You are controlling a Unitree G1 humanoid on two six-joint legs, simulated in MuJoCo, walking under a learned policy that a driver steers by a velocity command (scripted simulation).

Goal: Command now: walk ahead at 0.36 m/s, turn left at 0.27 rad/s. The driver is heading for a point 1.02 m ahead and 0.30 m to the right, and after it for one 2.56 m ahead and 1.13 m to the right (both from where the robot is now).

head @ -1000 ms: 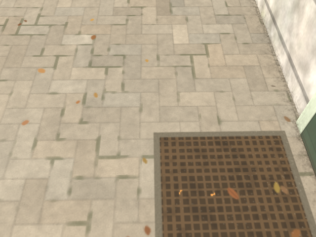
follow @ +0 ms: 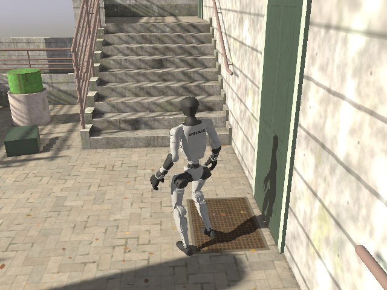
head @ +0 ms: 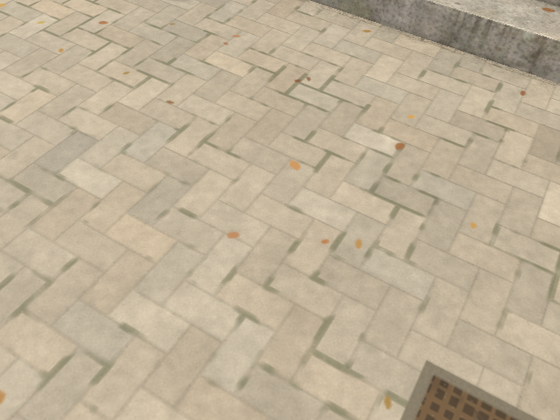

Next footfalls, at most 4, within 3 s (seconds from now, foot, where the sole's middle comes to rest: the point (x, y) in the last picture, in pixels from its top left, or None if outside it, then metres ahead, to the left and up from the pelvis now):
0.38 right None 0.38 -0.13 -0.78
0.84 left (234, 390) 0.58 0.11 -0.78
1.26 right None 0.46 -0.12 -0.78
1.74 left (297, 302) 0.84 -0.04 -0.78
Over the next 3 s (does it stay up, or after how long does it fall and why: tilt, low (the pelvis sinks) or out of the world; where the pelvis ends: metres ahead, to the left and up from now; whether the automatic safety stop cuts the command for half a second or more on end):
stays up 0.91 -0.30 0.01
